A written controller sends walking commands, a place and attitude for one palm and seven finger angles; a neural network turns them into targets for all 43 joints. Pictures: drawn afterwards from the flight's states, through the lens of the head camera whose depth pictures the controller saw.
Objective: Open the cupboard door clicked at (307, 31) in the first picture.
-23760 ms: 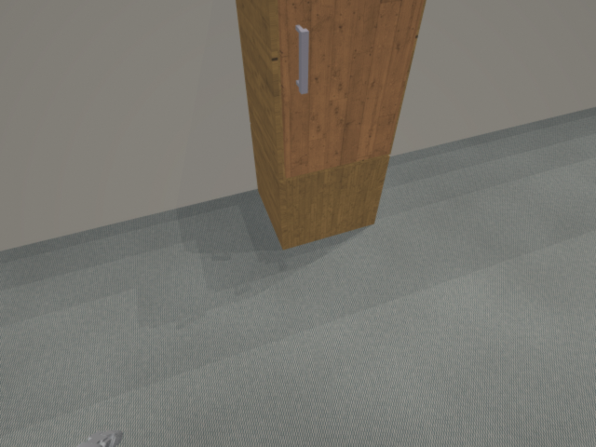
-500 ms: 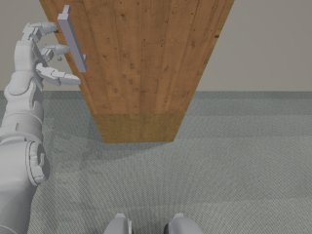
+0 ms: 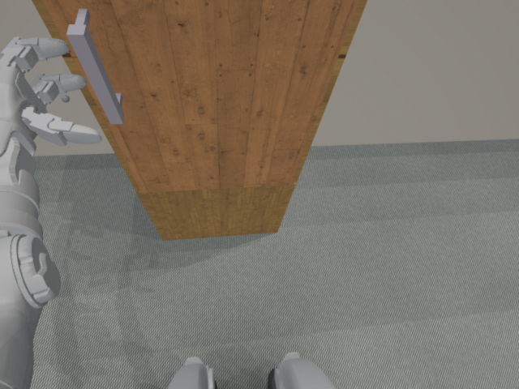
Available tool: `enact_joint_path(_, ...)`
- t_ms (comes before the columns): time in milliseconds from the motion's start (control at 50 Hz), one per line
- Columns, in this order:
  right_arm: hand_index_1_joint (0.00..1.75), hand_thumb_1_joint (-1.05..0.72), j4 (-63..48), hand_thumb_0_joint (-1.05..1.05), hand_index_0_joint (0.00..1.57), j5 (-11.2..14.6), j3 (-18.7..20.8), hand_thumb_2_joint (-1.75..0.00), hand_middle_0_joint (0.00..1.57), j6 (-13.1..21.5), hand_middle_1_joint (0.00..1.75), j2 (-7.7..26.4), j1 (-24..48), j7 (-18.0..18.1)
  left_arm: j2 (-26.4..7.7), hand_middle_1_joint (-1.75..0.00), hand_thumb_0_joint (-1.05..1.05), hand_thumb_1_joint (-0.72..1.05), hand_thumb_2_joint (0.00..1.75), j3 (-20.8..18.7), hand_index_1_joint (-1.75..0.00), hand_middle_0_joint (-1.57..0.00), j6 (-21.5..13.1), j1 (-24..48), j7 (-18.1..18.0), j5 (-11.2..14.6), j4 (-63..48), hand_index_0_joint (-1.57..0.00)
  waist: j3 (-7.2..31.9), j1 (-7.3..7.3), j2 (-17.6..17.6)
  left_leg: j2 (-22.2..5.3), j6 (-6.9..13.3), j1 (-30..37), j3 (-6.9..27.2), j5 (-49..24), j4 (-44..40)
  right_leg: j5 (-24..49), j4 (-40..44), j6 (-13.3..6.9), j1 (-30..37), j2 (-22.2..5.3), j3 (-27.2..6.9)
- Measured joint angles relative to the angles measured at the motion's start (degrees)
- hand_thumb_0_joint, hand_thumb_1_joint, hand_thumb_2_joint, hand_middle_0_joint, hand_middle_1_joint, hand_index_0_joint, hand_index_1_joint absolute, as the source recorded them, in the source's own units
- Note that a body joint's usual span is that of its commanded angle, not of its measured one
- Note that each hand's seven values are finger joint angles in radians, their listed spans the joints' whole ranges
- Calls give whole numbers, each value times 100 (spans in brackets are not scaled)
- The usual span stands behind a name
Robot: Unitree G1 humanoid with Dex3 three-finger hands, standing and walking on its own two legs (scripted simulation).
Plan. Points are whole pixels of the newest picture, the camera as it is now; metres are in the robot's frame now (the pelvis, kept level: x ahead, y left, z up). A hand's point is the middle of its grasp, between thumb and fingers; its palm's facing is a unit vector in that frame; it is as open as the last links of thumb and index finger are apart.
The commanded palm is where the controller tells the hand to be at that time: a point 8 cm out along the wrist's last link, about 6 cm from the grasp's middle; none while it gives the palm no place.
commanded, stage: move the hooked fingers beside the handle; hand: left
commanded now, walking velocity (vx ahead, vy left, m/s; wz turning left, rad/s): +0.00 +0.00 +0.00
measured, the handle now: (101, 72) +0.56 +0.19 +0.11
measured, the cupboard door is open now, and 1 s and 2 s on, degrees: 0 0 0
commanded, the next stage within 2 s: slide the fingers in behind the handle in 0.98 s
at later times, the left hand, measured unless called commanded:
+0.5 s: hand (52, 101) +0.51 +0.25 +0.11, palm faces +0.01 -1.00 +0.01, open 13.9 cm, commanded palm +0.49 +0.29 +0.11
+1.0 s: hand (47, 101) +0.51 +0.26 +0.11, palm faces +0.01 -1.00 +0.01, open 13.9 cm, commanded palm +0.49 +0.30 +0.11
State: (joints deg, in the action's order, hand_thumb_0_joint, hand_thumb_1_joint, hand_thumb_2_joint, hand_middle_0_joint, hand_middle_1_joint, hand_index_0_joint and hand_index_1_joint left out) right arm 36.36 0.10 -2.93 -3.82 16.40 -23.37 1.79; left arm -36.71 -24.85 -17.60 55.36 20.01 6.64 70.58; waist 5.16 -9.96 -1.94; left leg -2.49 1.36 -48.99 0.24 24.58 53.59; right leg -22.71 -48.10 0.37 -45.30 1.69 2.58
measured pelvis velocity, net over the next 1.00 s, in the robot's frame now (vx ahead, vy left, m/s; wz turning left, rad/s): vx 0.00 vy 0.01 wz -0.02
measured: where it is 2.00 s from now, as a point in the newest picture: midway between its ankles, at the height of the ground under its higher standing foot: outside the picture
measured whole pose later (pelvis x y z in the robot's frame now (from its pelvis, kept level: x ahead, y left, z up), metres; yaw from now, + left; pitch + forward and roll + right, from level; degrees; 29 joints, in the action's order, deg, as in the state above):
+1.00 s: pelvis +0.00 +0.01 +0.00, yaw -1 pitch +21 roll -4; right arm 35.0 0.1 -3.6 -5.0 16.6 -24.5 2.3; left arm -41.0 -27.1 -16.4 55.5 23.9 6.6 70.9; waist 5.1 -10.8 -1.8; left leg -2.8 1.9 -51.1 0.0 25.0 55.1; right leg -22.3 -48.5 1.0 -47.1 2.1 2.2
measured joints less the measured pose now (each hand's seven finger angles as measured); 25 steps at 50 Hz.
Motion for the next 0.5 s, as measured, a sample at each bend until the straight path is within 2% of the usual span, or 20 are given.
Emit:
enact_joint_path(320, 30, -90, -134, 1, 20, 17, -37, -90, 20, -122, 30, 19, -74, 52, -346, -120, -2, -50, 30, -239, -120, -30, 61, -55, 262, -35, 49, -30, -8, -81, 8, -43, 19, -57, -54, 22, 27, 29, 14, 21, -66, 42, -60)
enact_joint_path(500, 30, -90, -110, 1, 20, 14, -21, -90, 20, -168, 30, 9, -97, 29, -206, -120, -2, -50, 30, -171, -120, -30, 100, -176, 312, 46, -78, -30, 36, -22, 8, -28, 34, 0, -43, 27, 17, 32, 49, 37, 9, 30, -51)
